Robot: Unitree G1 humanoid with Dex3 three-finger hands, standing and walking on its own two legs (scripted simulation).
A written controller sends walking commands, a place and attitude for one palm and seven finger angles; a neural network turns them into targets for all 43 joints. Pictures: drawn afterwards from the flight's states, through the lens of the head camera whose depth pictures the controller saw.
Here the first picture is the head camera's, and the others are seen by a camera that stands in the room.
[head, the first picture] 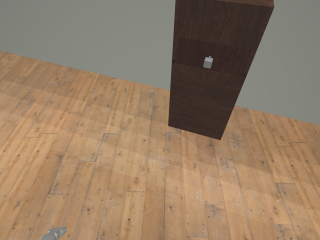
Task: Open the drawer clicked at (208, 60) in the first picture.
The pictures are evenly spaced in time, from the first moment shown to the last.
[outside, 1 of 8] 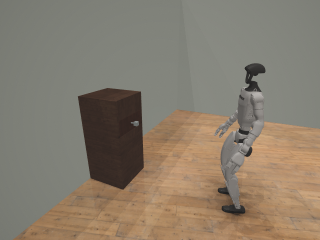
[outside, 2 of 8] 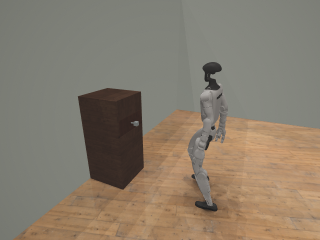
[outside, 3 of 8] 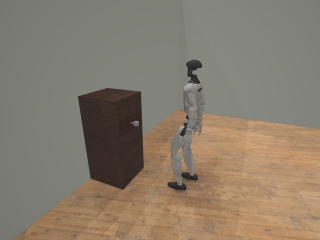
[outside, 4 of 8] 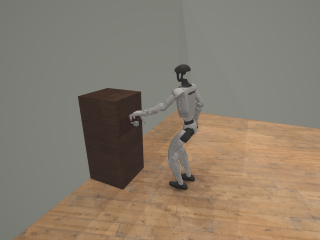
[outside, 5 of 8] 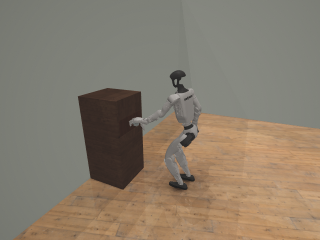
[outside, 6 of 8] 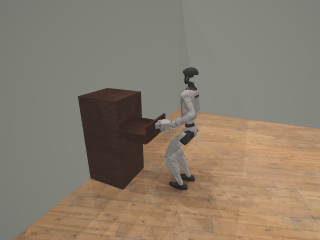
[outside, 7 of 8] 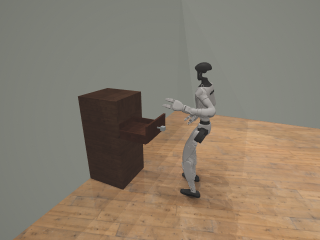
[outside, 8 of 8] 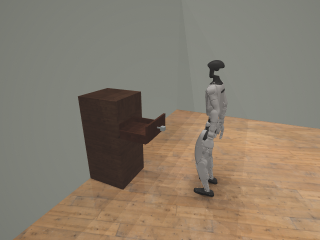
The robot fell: no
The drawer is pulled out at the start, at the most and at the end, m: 0.00 0.30 0.30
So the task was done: yes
